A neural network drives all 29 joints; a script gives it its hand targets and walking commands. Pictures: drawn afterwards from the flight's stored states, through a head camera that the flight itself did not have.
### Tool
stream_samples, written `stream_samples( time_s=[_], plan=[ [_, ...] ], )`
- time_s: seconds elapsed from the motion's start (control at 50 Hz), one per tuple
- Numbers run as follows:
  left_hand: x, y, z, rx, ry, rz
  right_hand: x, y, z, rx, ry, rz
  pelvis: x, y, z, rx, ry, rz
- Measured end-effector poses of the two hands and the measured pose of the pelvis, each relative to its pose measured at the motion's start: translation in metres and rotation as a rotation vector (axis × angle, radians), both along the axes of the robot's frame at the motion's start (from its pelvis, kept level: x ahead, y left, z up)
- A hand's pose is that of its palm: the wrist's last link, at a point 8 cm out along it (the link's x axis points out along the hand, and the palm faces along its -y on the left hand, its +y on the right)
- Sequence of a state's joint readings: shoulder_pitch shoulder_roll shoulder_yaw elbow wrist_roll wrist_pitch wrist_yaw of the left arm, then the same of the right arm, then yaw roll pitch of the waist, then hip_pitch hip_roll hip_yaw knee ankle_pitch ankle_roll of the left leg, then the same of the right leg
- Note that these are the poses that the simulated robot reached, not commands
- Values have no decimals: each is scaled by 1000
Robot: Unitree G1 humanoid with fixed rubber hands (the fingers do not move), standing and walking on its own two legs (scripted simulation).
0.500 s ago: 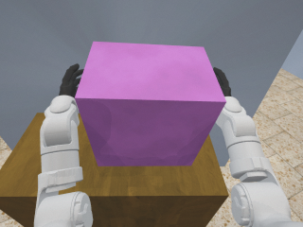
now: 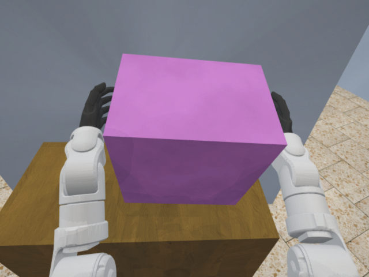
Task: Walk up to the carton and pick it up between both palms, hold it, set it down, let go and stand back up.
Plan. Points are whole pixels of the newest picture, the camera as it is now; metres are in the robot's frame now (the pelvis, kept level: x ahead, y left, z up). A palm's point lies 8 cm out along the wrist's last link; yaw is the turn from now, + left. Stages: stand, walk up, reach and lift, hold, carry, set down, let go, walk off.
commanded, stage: set down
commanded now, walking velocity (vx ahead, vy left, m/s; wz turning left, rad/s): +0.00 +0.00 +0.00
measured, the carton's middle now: (186, 139) +0.38 -0.02 +0.13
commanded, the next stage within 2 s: none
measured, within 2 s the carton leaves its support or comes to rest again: neither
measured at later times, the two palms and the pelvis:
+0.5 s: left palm (91, 135) +0.37 +0.19 +0.16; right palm (257, 128) +0.41 -0.19 +0.14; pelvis +0.02 -0.02 +0.00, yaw +3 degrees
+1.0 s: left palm (103, 161) +0.34 +0.17 +0.10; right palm (261, 139) +0.40 -0.20 +0.11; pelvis +0.01 -0.03 +0.00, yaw +0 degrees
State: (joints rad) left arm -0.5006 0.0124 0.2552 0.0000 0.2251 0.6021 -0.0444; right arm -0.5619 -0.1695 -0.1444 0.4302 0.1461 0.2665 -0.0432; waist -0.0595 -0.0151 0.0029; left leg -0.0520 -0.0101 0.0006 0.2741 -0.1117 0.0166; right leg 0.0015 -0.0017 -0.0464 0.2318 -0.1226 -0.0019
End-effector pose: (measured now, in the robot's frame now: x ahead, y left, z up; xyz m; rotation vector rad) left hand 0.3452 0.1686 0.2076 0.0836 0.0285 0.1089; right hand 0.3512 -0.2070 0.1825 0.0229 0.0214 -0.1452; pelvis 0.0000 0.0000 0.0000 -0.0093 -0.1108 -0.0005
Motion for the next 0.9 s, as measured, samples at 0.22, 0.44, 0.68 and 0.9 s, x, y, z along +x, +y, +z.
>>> stream_samples(
  time_s=[0.22, 0.44, 0.68, 0.9],
  plan=[
    [-2, 13, -44, -56, 77, 54, 19, 13, -22, -64, 46, 61, -8, -22, -1, 7, 12, 27],
    [19, 23, -40, -14, 47, 87, 52, 24, -28, -60, 12, 93, 14, -23, 1, 10, 24, 55],
    [26, 3, -70, 32, 65, 51, 46, 4, -63, -43, 18, 55, 36, -16, 1, 8, 18, 29],
    [8, -4, -100, 11, 132, 84, 40, -2, -80, -66, 69, 98, 20, -24, 0, 9, 58, 4]
  ],
)
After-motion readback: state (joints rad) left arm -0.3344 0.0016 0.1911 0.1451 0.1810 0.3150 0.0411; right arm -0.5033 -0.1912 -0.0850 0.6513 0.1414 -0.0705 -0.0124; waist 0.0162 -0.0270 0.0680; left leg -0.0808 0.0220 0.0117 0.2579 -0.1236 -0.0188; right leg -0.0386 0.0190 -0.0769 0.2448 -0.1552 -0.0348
